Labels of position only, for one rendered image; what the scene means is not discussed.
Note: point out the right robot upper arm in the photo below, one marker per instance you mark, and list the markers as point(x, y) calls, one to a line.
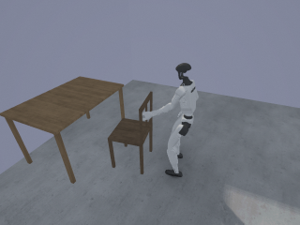
point(196, 93)

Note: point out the table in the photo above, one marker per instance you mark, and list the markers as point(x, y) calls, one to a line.
point(58, 108)

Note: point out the chair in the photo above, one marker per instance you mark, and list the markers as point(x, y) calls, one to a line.
point(134, 132)

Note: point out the left robot shin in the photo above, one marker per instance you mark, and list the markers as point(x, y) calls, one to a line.
point(173, 158)

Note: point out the left robot hand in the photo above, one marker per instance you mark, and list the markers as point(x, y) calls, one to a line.
point(147, 115)

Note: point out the left robot upper arm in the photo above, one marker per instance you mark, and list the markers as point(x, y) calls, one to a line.
point(179, 93)

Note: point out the left robot forearm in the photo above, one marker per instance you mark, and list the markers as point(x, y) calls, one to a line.
point(162, 110)

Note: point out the robot torso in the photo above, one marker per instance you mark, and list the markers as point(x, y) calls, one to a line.
point(188, 104)

